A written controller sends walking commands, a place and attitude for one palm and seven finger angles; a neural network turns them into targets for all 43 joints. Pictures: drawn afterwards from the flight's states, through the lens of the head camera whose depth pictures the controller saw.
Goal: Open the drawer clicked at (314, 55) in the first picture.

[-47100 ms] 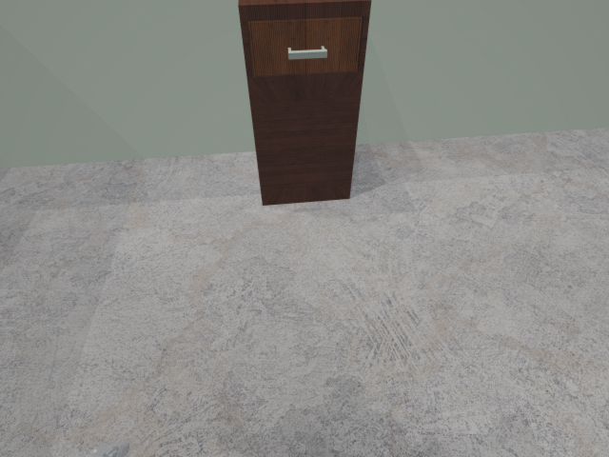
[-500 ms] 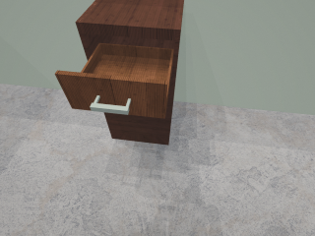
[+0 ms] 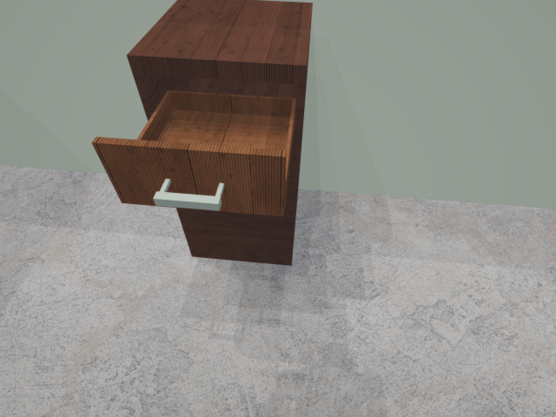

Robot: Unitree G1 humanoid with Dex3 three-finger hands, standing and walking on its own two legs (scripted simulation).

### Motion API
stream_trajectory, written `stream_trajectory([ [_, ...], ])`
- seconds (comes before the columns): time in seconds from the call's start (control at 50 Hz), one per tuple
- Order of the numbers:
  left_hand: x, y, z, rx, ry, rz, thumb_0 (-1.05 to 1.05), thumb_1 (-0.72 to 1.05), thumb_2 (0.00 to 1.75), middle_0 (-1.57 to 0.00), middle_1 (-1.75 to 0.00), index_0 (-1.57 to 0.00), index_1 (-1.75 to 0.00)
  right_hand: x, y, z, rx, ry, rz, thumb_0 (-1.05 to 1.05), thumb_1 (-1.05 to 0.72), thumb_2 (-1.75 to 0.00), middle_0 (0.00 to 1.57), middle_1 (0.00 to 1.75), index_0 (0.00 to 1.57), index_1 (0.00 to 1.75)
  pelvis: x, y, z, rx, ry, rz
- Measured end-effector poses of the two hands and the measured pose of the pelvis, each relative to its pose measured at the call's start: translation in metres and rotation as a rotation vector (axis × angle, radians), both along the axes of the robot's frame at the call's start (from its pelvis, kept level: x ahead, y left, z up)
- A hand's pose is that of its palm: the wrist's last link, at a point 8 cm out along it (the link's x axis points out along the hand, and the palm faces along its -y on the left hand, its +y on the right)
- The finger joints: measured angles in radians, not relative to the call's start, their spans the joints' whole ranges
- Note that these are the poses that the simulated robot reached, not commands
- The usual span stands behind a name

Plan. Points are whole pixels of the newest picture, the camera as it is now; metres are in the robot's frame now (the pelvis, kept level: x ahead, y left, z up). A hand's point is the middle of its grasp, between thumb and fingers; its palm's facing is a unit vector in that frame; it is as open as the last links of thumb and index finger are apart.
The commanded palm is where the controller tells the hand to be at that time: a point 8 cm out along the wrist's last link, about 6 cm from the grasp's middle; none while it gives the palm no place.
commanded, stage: let the arm hang, fingers relaxed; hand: left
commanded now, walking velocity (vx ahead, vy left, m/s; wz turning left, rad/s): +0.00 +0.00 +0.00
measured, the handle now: (190, 193) +0.54 +0.21 -0.03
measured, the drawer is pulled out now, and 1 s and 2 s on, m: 0.28 0.28 0.28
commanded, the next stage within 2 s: look to check the result in 0.06 s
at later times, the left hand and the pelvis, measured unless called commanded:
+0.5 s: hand out of the picture +0.00 +0.18 -0.17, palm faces +0.03 -0.98 -0.21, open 7.3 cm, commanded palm none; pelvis +0.01 +0.00 +0.00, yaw +0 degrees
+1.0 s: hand out of the picture +0.03 +0.18 -0.17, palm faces +0.02 -0.97 -0.24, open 7.3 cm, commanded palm none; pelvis +0.01 -0.01 +0.00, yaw -1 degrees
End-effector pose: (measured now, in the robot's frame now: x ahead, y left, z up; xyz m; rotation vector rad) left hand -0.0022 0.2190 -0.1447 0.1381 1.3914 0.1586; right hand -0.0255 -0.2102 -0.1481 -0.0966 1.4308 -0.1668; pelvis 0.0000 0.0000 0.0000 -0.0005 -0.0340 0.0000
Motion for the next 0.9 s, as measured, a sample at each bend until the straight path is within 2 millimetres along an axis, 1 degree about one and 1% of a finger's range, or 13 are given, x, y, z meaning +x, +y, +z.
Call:
stream_trajectory([
  [0.14,-0.011,0.001,0.0,0.003,0.037,0.008,0.0,0.91,0.9,-0.2,-0.3,-0.2,-0.3,-0.004,0.0,0.0,-0.002,0.018,-0.006,0.0,-0.91,-0.9,0.2,0.3,0.2,0.3,0.0,0.001,0.0,0.0,0.003,-0.003],
  [0.3,-0.014,0.004,0.002,0.015,0.054,0.014,0.0,0.91,0.9,-0.2,-0.3,-0.2,-0.3,0.002,0.002,-0.001,0.006,0.009,-0.006,0.0,-0.91,-0.9,0.2,0.3,0.2,0.3,0.002,0.001,0.0,0.001,0.006,-0.004],
  [0.44,-0.007,0.005,0.003,0.021,0.036,0.011,0.0,0.91,0.9,-0.2,-0.3,-0.2,-0.3,0.014,0.001,-0.002,0.006,-0.016,-0.003,0.0,-0.91,-0.9,0.2,0.3,0.2,0.3,0.004,0.0,0.0,0.003,0.006,-0.006],
  [0.62,0.008,0.004,0.004,0.023,0.0,-0.001,0.0,0.91,0.9,-0.2,-0.3,-0.2,-0.3,0.026,-0.007,-0.001,-0.006,-0.045,-0.001,0.0,-0.91,-0.9,0.2,0.3,0.2,0.3,0.006,-0.003,0.001,0.004,0.002,-0.008],
  [0.9,0.022,0.009,0.006,0.037,-0.016,-0.016,0.0,0.91,0.9,-0.2,-0.3,-0.2,-0.3,0.028,-0.021,0.002,-0.03,-0.038,0.002,0.0,-0.91,-0.9,0.2,0.3,0.2,0.3,0.008,-0.006,0.002,0.003,0.005,-0.011],
])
